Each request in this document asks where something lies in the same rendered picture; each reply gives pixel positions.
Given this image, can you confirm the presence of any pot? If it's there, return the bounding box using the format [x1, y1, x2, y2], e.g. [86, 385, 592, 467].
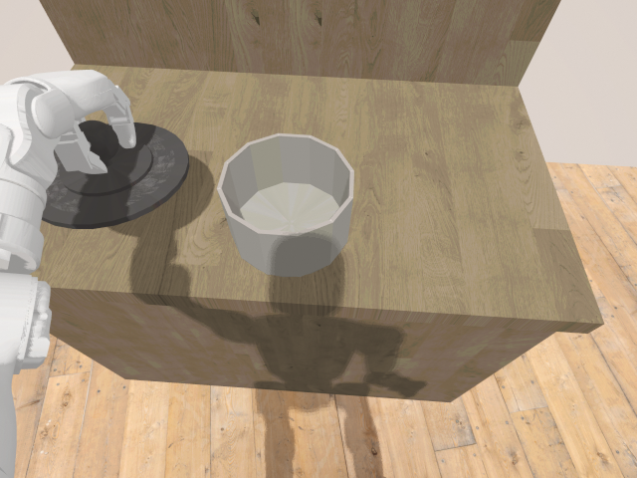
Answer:
[217, 133, 354, 277]

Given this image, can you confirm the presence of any robot left hand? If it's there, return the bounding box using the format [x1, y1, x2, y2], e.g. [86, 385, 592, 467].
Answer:
[28, 70, 136, 174]

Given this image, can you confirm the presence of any table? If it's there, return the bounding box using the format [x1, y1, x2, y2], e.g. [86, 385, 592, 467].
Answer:
[29, 0, 604, 402]

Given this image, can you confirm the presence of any knob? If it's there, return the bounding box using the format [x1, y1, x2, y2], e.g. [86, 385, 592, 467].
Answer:
[78, 120, 119, 162]

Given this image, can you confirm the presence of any left robot upper arm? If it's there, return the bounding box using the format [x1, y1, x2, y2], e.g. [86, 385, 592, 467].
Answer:
[0, 272, 52, 478]

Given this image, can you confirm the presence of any lid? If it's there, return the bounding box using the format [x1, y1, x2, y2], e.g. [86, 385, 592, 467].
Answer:
[42, 122, 189, 229]

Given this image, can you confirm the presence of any robot left forearm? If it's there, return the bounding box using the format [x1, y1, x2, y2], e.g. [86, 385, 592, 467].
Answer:
[0, 77, 75, 275]

